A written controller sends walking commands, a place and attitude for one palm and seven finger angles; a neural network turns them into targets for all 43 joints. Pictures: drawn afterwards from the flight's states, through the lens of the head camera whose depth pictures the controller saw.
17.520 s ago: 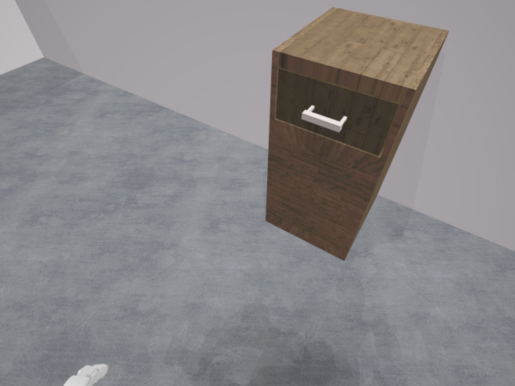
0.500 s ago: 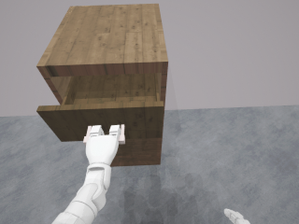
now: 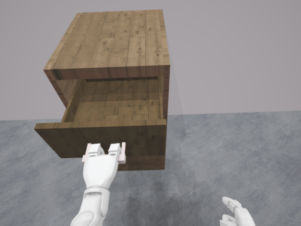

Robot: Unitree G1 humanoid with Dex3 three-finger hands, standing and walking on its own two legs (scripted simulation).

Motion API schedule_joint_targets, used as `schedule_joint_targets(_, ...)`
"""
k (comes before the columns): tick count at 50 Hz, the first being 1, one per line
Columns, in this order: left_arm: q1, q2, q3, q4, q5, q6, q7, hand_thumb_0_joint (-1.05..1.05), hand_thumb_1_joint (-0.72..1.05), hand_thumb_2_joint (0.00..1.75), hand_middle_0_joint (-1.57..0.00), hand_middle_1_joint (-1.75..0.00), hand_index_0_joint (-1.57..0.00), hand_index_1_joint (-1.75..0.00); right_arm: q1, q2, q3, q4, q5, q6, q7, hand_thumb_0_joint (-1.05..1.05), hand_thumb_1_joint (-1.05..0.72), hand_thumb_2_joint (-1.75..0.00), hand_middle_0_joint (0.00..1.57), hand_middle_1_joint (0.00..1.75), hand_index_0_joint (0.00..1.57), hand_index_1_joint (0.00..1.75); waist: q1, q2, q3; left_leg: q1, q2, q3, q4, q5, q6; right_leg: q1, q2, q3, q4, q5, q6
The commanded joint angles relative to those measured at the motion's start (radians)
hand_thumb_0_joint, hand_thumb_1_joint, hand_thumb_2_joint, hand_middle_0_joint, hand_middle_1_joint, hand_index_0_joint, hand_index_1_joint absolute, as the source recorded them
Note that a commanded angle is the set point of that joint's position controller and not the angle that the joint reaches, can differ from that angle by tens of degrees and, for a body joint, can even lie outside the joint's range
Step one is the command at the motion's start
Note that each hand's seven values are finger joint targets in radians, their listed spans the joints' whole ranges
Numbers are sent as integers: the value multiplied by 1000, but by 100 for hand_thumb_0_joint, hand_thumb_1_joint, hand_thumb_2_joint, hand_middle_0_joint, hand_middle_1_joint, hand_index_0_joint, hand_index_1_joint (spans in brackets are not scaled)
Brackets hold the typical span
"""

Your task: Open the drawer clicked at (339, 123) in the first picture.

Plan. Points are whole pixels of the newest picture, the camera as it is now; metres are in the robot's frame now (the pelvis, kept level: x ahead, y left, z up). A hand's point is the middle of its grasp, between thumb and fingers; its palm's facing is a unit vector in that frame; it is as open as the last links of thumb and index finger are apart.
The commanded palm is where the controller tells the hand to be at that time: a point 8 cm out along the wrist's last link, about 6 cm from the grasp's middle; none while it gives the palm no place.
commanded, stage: pull the drawer open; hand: left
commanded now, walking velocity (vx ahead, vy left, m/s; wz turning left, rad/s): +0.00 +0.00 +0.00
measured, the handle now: (105, 152) +0.33 +0.16 -0.02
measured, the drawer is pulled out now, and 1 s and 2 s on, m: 0.20 0.30 0.30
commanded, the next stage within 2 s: open the thumb to release the handle in 1.22 s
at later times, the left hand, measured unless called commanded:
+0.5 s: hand (106, 189) +0.23 +0.14 -0.04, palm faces +0.00 -0.14 -0.99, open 5.6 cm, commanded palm +0.18 +0.15 +0.01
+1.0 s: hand (104, 211) +0.18 +0.14 -0.04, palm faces -0.01 -0.16 -0.99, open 5.6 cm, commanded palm +0.13 +0.14 +0.01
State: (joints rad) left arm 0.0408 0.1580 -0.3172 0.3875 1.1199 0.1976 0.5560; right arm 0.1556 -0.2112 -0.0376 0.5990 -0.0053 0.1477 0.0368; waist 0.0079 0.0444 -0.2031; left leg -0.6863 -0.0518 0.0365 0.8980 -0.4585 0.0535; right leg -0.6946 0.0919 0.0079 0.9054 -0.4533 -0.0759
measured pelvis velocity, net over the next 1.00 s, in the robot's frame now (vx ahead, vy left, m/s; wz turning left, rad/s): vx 0.00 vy -0.02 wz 0.01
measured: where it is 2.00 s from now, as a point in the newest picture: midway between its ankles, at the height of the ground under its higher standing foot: outside the picture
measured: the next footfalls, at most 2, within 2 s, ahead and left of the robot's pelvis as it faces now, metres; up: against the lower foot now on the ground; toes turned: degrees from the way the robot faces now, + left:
none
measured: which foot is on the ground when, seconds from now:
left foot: down 0.00-1.00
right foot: down 0.00-1.00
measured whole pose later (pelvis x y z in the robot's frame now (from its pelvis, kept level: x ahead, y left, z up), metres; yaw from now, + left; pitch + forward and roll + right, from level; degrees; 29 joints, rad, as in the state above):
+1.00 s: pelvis +0.00 -0.02 -0.02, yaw +1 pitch +14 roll +2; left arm 0.45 0.18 -0.29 0.03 1.16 0.09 0.55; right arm 0.11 -0.21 0.00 0.51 -0.03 0.10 0.07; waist 0.06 0.05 -0.21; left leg -0.74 -0.05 0.03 1.00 -0.50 0.03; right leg -0.76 0.09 -0.01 1.03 -0.51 -0.10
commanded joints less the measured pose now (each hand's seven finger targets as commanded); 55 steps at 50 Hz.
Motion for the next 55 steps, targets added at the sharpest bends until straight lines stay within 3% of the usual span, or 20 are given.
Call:
schedule_joint_targets(1,-65,36,34,-178,-12,-10,44,0,90,90,-40,-135,-40,-135,-110,-93,-31,-147,-1,-44,-1,0,-90,-90,20,30,20,30,10,-101,-195,98,3,-54,-64,295,-19,170,-49,80,-111,450,18)
schedule_joint_targets(5,-12,49,43,-194,-10,-6,49,0,90,90,-40,-135,-40,-135,-129,-90,-27,-153,-1,-45,-1,0,-90,-90,20,30,20,30,27,-91,-199,99,0,-52,-63,291,-22,178,-50,82,-108,447,17)
schedule_joint_targets(7,1,24,13,-213,-12,-5,45,0,90,90,-40,-135,-40,-135,-137,-86,-26,-161,0,-45,0,0,-90,-90,20,30,20,30,23,-93,-197,105,0,-54,-60,290,-21,171,-51,80,-108,446,18)
schedule_joint_targets(9,23,56,49,-206,-19,-6,43,0,90,90,-40,-135,-40,-135,-143,-90,-22,-160,0,-44,-3,0,-90,-90,20,30,20,30,27,-118,-193,82,-4,-53,-59,275,-23,189,-54,95,-112,465,21)
schedule_joint_targets(11,32,37,27,-210,-16,-5,40,0,90,90,-40,-135,-40,-135,-149,-84,-18,-162,0,-46,-4,0,-90,-90,20,30,20,30,24,-123,-181,78,-5,-55,-59,265,-21,184,-58,95,-111,463,25)
schedule_joint_targets(14,60,62,53,-228,-20,-12,36,0,90,90,-40,-135,-40,-135,-151,-87,-17,-167,1,-47,-5,0,-90,-90,20,30,20,30,30,-138,-193,71,-7,-55,-58,263,-23,203,-60,106,-113,485,26)
schedule_joint_targets(16,102,39,27,-251,-15,-15,35,0,90,90,-40,-135,-40,-135,-156,-81,-13,-177,0,-49,0,0,-90,-90,20,30,20,30,36,-111,-190,78,-7,-55,-60,266,-24,196,-60,104,-105,474,24)
schedule_joint_targets(20,210,50,40,-285,-24,-29,31,0,90,90,-40,-135,-40,-135,-163,-77,-8,-192,1,-54,7,0,-90,-90,20,30,20,30,46,-122,-191,66,-9,-53,-52,272,-27,215,-66,114,-96,534,28)
schedule_joint_targets(21,209,45,32,-292,-21,-31,29,0,90,90,-40,-135,-40,-135,-168,-76,-9,-193,1,-55,9,0,-90,-90,20,30,20,30,40,-124,-166,58,-8,-55,-53,258,-27,199,-64,115,-99,513,27)
schedule_joint_targets(26,264,28,11,-357,-8,-45,32,0,90,90,-40,-135,-40,-135,-169,-77,-10,-209,-6,-62,21,0,-90,-90,20,30,20,30,42,-96,-166,77,-3,-57,-37,273,-24,163,-57,99,-86,464,19)
schedule_joint_targets(30,320,53,36,-373,-7,-63,33,0,90,90,-40,-135,-40,-135,-170,-77,-5,-215,-9,-69,23,0,-90,-90,20,30,20,30,47,-135,-168,51,-5,-57,-23,260,-25,165,-60,107,-72,483,24)
schedule_joint_targets(31,316,30,8,-383,-4,-64,30,0,90,90,-40,-135,-40,-135,-171,-76,-6,-216,-12,-71,24,0,-90,-90,20,30,20,30,41,-138,-162,47,-5,-59,-20,251,-24,158,-62,104,-71,475,26)
schedule_joint_targets(34,353,62,40,-403,-6,-75,30,0,90,90,-40,-135,-40,-135,-169,-76,-4,-222,-11,-76,24,0,-90,-90,20,30,20,30,46,-140,-162,42,-6,-59,-14,244,-24,155,-61,105,-70,460,24)
schedule_joint_targets(40,445,53,30,-453,0,-95,27,0,90,90,-40,-135,-40,-135,-173,-69,3,-244,-14,-87,30,0,-90,-90,20,30,20,30,63,-124,-166,36,-8,-56,4,243,-23,147,-65,106,-54,463,26)
schedule_joint_targets(51,596,74,53,-531,-3,-150,9,0,90,90,-40,-135,-40,-135,-164,-64,12,-274,-23,-106,40,0,-90,-90,20,30,20,30,64,-138,-135,-8,-11,-56,41,205,-23,115,-72,123,-41,450,30)
schedule_joint_targets(54,540,83,58,-547,9,-156,16,0,90,90,-40,-135,-40,-135,-165,-69,12,-278,-30,-108,36,0,-90,-90,20,30,20,30,51,-129,-121,-20,-12,-59,52,177,-20,79,-70,129,-47,391,26)
schedule_joint_targets(55,538,93,72,-535,14,-155,19,0,90,90,-40,-135,-40,-135,-161,-69,12,-277,-31,-108,35,0,-90,-90,20,30,20,30,57,-131,-123,-24,-13,-55,54,164,-21,71,-74,135,-49,365,29)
